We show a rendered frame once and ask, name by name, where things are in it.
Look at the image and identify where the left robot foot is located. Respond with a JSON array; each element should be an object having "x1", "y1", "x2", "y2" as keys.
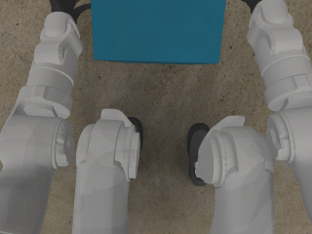
[{"x1": 128, "y1": 117, "x2": 143, "y2": 180}]

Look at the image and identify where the robot right forearm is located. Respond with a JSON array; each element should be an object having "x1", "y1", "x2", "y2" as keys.
[{"x1": 247, "y1": 0, "x2": 312, "y2": 112}]

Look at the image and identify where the robot right upper arm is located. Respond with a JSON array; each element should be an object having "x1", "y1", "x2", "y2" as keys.
[{"x1": 265, "y1": 105, "x2": 312, "y2": 223}]

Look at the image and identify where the robot left upper arm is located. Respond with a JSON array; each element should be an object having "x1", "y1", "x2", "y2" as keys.
[{"x1": 0, "y1": 114, "x2": 75, "y2": 234}]

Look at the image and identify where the left robot hand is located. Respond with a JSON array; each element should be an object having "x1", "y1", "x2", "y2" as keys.
[{"x1": 50, "y1": 0, "x2": 92, "y2": 25}]

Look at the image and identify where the carton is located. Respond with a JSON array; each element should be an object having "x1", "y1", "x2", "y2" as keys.
[{"x1": 91, "y1": 0, "x2": 226, "y2": 65}]

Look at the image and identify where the robot left thigh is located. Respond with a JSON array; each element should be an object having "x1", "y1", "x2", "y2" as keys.
[{"x1": 72, "y1": 119, "x2": 140, "y2": 234}]

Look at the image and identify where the right robot hand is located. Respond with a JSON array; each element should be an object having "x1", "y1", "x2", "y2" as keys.
[{"x1": 241, "y1": 0, "x2": 262, "y2": 14}]

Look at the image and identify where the robot left forearm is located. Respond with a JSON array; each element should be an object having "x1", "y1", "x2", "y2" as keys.
[{"x1": 0, "y1": 12, "x2": 84, "y2": 163}]

